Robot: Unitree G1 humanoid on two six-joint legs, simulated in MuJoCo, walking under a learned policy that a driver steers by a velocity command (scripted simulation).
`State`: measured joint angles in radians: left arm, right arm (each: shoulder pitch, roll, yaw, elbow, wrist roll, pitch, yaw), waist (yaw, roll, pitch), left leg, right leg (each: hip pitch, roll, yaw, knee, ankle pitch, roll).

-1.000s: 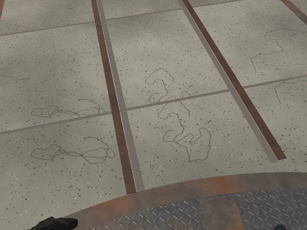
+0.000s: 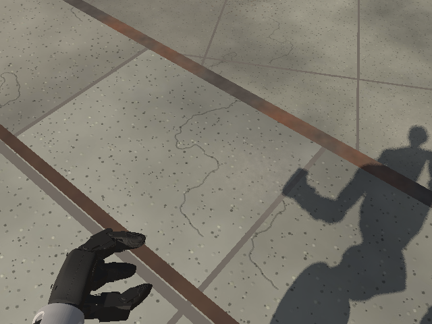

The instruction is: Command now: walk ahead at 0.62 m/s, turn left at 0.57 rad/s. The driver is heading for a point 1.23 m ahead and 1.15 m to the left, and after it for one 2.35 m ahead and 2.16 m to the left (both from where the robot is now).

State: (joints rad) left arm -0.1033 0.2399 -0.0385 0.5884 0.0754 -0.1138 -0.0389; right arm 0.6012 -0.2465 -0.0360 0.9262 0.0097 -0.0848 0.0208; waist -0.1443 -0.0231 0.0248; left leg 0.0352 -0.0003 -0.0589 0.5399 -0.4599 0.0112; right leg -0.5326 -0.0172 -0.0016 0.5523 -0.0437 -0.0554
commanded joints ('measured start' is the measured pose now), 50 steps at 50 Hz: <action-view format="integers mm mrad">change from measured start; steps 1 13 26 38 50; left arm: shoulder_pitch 521 113 158 114 131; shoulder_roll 301 163 201 140 167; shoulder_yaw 112 123 124 122 135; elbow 46 95 45 66 20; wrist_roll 0 -84 -63 -82 -57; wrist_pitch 12 27 64 87 109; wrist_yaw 38 82 57 53 100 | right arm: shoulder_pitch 30 -308 -432 -450 -387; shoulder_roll -97 -59 -244 -242 -206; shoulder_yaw -24 -38 -95 -108 -89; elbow -155 -283 -442 -475 -450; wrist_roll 51 3 19 4 20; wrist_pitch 8 87 68 137 142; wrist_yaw -40 3 -5 -58 -26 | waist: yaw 237 92 154 119 128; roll -212 -50 7 181 -67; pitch -566 -63 -174 -149 -45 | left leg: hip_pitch -631 -530 -134 -311 -737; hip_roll -56 86 214 54 3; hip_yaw -1 100 -473 -480 -2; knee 878 267 -210 -173 736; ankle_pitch -140 492 508 260 117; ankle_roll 41 -29 302 169 -94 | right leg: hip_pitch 994 323 -153 97 371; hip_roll -563 -226 2 100 -204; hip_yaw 593 -198 163 158 178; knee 23 -249 694 132 -267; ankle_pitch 639 406 -419 -233 -10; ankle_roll -178 -97 91 118 -131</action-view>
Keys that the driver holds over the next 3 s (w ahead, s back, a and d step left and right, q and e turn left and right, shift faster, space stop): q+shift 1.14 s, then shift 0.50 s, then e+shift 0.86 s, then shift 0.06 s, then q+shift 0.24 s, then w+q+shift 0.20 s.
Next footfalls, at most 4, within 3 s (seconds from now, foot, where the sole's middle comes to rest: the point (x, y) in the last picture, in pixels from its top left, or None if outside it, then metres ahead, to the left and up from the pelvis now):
0.40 left None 0.36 0.14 -0.75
0.84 right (204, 308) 0.50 -0.01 -0.75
1.28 left None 0.23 0.10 -0.75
1.66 right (197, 323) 0.46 0.02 -0.75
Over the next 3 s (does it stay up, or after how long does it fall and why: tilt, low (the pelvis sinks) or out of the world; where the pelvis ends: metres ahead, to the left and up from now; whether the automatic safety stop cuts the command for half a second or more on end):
stays up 0.42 0.08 0.02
